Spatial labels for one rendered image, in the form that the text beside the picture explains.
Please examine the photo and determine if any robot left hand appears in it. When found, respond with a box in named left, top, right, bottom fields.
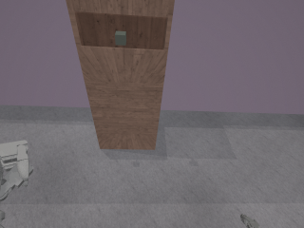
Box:
left=0, top=140, right=33, bottom=205

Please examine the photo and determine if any robot right hand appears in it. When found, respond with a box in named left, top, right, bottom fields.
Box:
left=240, top=214, right=260, bottom=228

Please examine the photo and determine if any handle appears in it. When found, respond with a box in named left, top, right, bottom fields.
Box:
left=115, top=30, right=126, bottom=46

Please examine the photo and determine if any drawer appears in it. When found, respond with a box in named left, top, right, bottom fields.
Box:
left=75, top=11, right=167, bottom=50

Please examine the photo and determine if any cabinet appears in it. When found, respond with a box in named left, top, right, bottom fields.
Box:
left=66, top=0, right=175, bottom=150

